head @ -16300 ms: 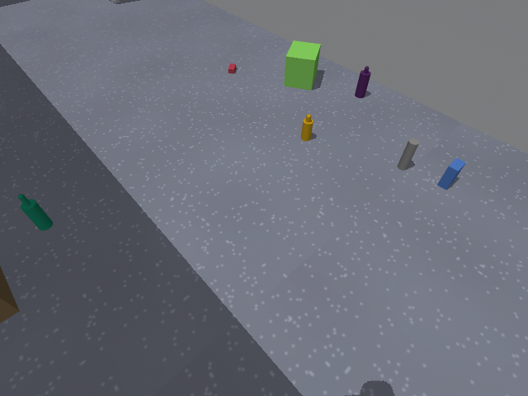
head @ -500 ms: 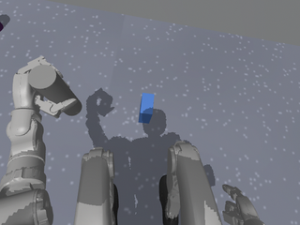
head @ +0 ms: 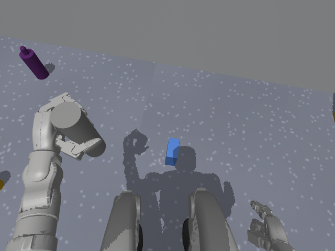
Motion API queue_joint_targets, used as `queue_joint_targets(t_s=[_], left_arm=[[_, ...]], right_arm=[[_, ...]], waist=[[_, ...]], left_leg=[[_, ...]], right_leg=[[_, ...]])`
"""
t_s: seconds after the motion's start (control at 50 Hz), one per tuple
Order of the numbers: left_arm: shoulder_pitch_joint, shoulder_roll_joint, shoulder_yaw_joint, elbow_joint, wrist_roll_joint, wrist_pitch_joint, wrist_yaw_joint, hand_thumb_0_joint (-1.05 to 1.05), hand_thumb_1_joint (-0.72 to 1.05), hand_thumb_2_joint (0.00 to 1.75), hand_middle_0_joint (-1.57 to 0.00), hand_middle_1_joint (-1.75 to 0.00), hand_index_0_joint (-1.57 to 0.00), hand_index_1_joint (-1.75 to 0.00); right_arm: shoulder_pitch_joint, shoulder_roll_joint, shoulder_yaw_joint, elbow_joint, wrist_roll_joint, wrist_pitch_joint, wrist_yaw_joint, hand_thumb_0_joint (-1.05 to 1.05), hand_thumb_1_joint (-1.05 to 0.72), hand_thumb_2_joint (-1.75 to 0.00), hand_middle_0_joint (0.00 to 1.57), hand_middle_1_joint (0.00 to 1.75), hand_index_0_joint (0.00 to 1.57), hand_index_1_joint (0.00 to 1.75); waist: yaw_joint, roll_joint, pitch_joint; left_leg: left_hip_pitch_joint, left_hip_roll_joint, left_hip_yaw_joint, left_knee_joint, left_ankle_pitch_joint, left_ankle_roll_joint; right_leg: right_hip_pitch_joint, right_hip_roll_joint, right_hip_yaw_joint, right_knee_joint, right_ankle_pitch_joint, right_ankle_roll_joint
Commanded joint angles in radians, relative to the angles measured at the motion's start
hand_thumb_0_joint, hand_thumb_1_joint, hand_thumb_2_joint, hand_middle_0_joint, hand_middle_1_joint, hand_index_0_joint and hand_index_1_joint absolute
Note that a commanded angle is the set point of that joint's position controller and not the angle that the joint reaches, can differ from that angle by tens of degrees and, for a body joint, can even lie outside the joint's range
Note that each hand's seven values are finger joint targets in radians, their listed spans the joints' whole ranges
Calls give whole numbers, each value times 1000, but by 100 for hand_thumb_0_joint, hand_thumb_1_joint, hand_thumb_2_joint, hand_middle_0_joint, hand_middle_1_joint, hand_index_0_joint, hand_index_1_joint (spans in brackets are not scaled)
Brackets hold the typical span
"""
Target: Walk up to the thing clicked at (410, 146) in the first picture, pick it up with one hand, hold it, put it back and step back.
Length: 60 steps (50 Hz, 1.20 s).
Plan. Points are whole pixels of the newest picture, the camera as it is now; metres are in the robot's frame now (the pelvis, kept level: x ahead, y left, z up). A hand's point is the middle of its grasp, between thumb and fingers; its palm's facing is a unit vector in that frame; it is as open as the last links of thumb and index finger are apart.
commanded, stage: lift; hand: left
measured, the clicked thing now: (83, 134) +0.37 +0.19 +0.02
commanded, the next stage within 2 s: hold in 1.10 s
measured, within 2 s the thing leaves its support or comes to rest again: neither
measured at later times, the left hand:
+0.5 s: hand (60, 103) +0.37 +0.19 +0.14, palm faces +0.07 -1.00 -0.05, open 9.0 cm
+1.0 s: hand (61, 88) +0.37 +0.17 +0.18, palm faces +0.03 -1.00 -0.02, open 9.0 cm
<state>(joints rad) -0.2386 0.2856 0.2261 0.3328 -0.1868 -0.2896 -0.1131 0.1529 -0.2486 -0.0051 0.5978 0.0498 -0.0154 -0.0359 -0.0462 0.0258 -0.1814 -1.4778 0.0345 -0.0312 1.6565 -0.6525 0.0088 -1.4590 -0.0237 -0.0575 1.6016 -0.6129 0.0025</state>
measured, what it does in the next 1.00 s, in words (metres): rises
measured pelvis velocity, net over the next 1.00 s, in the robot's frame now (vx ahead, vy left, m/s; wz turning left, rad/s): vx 0.04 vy -0.01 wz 0.02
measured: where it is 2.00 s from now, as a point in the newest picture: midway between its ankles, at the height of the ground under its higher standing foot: outside the picture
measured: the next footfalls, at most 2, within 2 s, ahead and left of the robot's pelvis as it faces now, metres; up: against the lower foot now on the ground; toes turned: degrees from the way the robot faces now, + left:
none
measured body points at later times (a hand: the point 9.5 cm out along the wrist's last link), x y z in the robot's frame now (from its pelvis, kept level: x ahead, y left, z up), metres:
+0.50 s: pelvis +0.02 +0.00 +0.10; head +0.11 +0.02 +0.54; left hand +0.36 +0.24 +0.14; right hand +0.17 -0.25 -0.01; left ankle +0.05 +0.11 -0.53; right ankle +0.06 -0.13 -0.53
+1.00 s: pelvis +0.04 -0.01 +0.14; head +0.11 +0.00 +0.59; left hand +0.37 +0.23 +0.18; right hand +0.18 -0.26 +0.04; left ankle +0.05 +0.11 -0.53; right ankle +0.06 -0.13 -0.53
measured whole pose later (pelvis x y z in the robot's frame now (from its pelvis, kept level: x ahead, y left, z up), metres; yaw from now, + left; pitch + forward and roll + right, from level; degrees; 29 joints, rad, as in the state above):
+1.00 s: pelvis +0.04 -0.01 +0.14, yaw +1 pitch +12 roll -2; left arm -0.13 0.23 0.16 0.42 -0.19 -0.34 -0.15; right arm 0.23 -0.23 0.00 0.64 0.02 -0.05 -0.04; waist -0.04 0.01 -0.07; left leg -0.74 0.04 -0.01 1.02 -0.48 0.00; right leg -0.73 -0.01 -0.05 0.98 -0.45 0.00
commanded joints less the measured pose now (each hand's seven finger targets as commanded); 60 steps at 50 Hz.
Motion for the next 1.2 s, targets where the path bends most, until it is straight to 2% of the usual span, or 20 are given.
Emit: queue_joint_targets(t_s=[0.0, 0.04, 0.06, 0.1, 0.2, 0.22, 0.28, 0.32, 0.46, 0.56, 0.62, 0.64, 0.7, 0.76, 0.88, 0.92, 1.02, 1.04, 1.08, 1.18], left_arm=[[-283, 159, 32, -247, -23, -69, 13, 0, 7, 129, -137, -152, -140, -151], [-256, 153, 16, -215, -14, -64, 10, 0, 6, 129, -138, -153, -141, -152], [-261, 172, 35, -231, -12, -64, 13, 0, 7, 130, -137, -154, -141, -152], [-202, 123, 8, -185, -15, -58, 8, 0, 7, 131, -139, -155, -143, -154], [-180, 134, 8, -196, -12, -61, -6, 0, 6, 129, -139, -154, -142, -153], [-191, 126, -9, -208, -14, -64, -12, 0, 6, 129, -140, -154, -143, -153], [-216, 144, 28, -229, -24, -80, -1, 0, 4, 128, -139, -153, -142, -152], [-214, 133, 24, -229, -28, -88, 6, 0, 4, 127, -138, -152, -140, -151], [-207, 103, -37, -213, -7, -101, -5, 0, 4, 128, -138, -152, -140, -152], [-181, 115, -5, -203, -22, -99, -15, 0, 7, 128, -137, -152, -139, -151], [-159, 95, -7, -154, -23, -100, -11, 0, 10, 131, -138, -154, -140, -153], [-199, 96, -6, -203, -29, -111, -9, 0, 10, 132, -138, -153, -140, -153], [-150, 108, 12, -142, -27, -115, -12, 0, 9, 132, -137, -153, -140, -153], [-187, 94, -21, -178, -17, -124, -20, 0, 9, 129, -135, -151, -138, -151], [-132, 81, -15, -110, -24, -128, -38, 0, 9, 129, -133, -149, -135, -149], [-190, 111, 2, -181, -28, -141, -35, 0, 9, 129, -134, -150, -136, -150], [-187, 92, -6, -176, -35, -149, -36, 0, 14, 132, -135, -151, -137, -151], [-143, 68, -16, -105, -31, -142, -37, 0, 14, 132, -136, -152, -138, -152], [-205, 88, -8, -159, -34, -151, -37, 0, 11, 131, -135, -151, -136, -151], [-180, 79, -25, -151, -29, -152, -55, 0, 14, 130, -136, -151, -138, -151]], right_arm=[[66, -154, -60, -86, 2, -54, -20, 0, -91, -90, 20, 30, 20, 30], [69, -155, -63, -81, 0, -59, -20, 0, -91, -90, 20, 30, 20, 30], [67, -157, -62, -91, -1, -60, -21, 0, -91, -90, 20, 30, 20, 30], [61, -150, -60, -96, 0, -66, -15, 0, -91, -89, 20, 30, 20, 30], [68, -150, -60, -94, -4, -70, -9, 0, -91, -90, 20, 30, 20, 30], [67, -147, -58, -95, -5, -74, -10, 0, -91, -90, 20, 30, 20, 30], [60, -135, -52, -96, -5, -78, -9, 0, -92, -90, 20, 30, 20, 30], [71, -136, -51, -86, -10, -79, -11, 0, -92, -90, 20, 30, 20, 30], [75, -136, -52, -89, -18, -83, -13, 0, -92, -90, 20, 30, 20, 30], [84, -136, -53, -95, -17, -81, -14, 0, -92, -90, 20, 30, 20, 30], [91, -124, -48, -79, -20, -79, -12, 0, -91, -90, 20, 30, 20, 30], [78, -126, -49, -93, -18, -83, -12, 0, -91, -90, 20, 30, 20, 30], [97, -118, -45, -70, -21, -80, -14, 0, -91, -90, 20, 30, 20, 30], [78, -117, -46, -95, -22, -79, -14, 0, -91, -90, 20, 30, 20, 30], [95, -121, -49, -69, -24, -76, -14, 0, -91, -90, 20, 30, 20, 30], [93, -120, -48, -66, -27, -74, -15, 0, -91, -90, 20, 30, 20, 30], [96, -113, -43, -61, -28, -68, -17, 0, -91, -90, 20, 30, 20, 30], [92, -119, -45, -61, -27, -68, -18, 0, -91, -90, 20, 30, 20, 30], [92, -120, -47, -59, -28, -68, -17, 0, -91, -90, 20, 30, 20, 30], [86, -119, -51, -65, -30, -64, -17, 0, -90, -90, 20, 30, 20, 30]], waist=[[-32, 55, -445], [-25, 56, -412], [-11, 59, -426], [-5, 46, -382], [17, 81, -365], [5, 70, -351], [11, 56, -321], [8, 49, -327], [1, 51, -287], [18, 27, -293], [12, 13, -227], [10, 13, -236], [12, -16, -226], [12, 7, -231], [10, 9, -216], [16, 38, -251], [15, 15, -208], [6, -4, -176], [6, 9, -186], [17, 17, -200]], left_leg=[[451, -15, -53, -318, 237, 10], [490, -15, -54, -360, 238, 7], [521, -15, -50, -371, 265, 6], [540, -17, -47, -409, 256, 4], [651, -13, -39, -489, 315, -6], [655, -13, -37, -500, 323, -5], [658, -17, -31, -540, 282, -1], [683, -18, -29, -562, 309, -2], [766, -18, -19, -638, 307, -2], [816, -18, -19, -688, 340, -5], [806, -21, -12, -716, 323, -4], [823, -20, -7, -721, 332, -3], [809, -24, 4, -723, 379, 3], [850, -25, 11, -745, 383, 3], [906, -23, 13, -778, 411, -1], [931, -24, 13, -781, 439, -4], [931, -24, 16, -801, 450, -3], [942, -23, 17, -809, 445, -2], [952, -23, 18, -812, 460, -1], [984, -25, 20, -825, 491, -3]], right_leg=[[347, 28, 22, -284, 250, -29], [385, 28, 19, -322, 253, -29], [416, 27, 19, -337, 272, -29], [441, 29, 16, -373, 263, -31], [514, 30, 11, -444, 298, -33], [532, 31, 10, -458, 311, -30], [579, 32, 14, -499, 286, -27], [612, 32, 12, -515, 313, -26], [671, 32, 15, -590, 317, -25], [755, 37, 9, -639, 340, -25], [773, 39, 10, -671, 328, -22], [783, 38, 15, -679, 340, -22], [844, 35, 22, -696, 391, -17], [863, 30, 30, -721, 400, -18], [893, 33, 28, -753, 428, -20], [920, 34, 28, -753, 450, -21], [943, 36, 25, -770, 461, -20], [927, 37, 26, -778, 457, -19], [940, 36, 27, -783, 476, -19], [973, 35, 26, -797, 498, -21]])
